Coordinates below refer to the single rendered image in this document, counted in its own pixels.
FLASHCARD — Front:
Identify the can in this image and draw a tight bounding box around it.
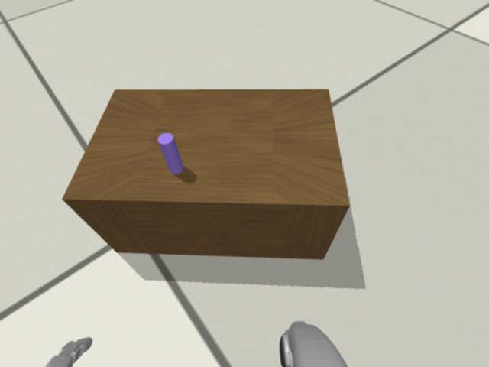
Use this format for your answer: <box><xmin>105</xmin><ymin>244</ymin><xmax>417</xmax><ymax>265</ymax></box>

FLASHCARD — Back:
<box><xmin>157</xmin><ymin>133</ymin><xmax>183</xmax><ymax>174</ymax></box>

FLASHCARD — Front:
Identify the left robot hand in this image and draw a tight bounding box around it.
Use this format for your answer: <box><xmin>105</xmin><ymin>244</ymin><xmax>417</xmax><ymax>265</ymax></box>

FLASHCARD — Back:
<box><xmin>46</xmin><ymin>337</ymin><xmax>92</xmax><ymax>367</ymax></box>

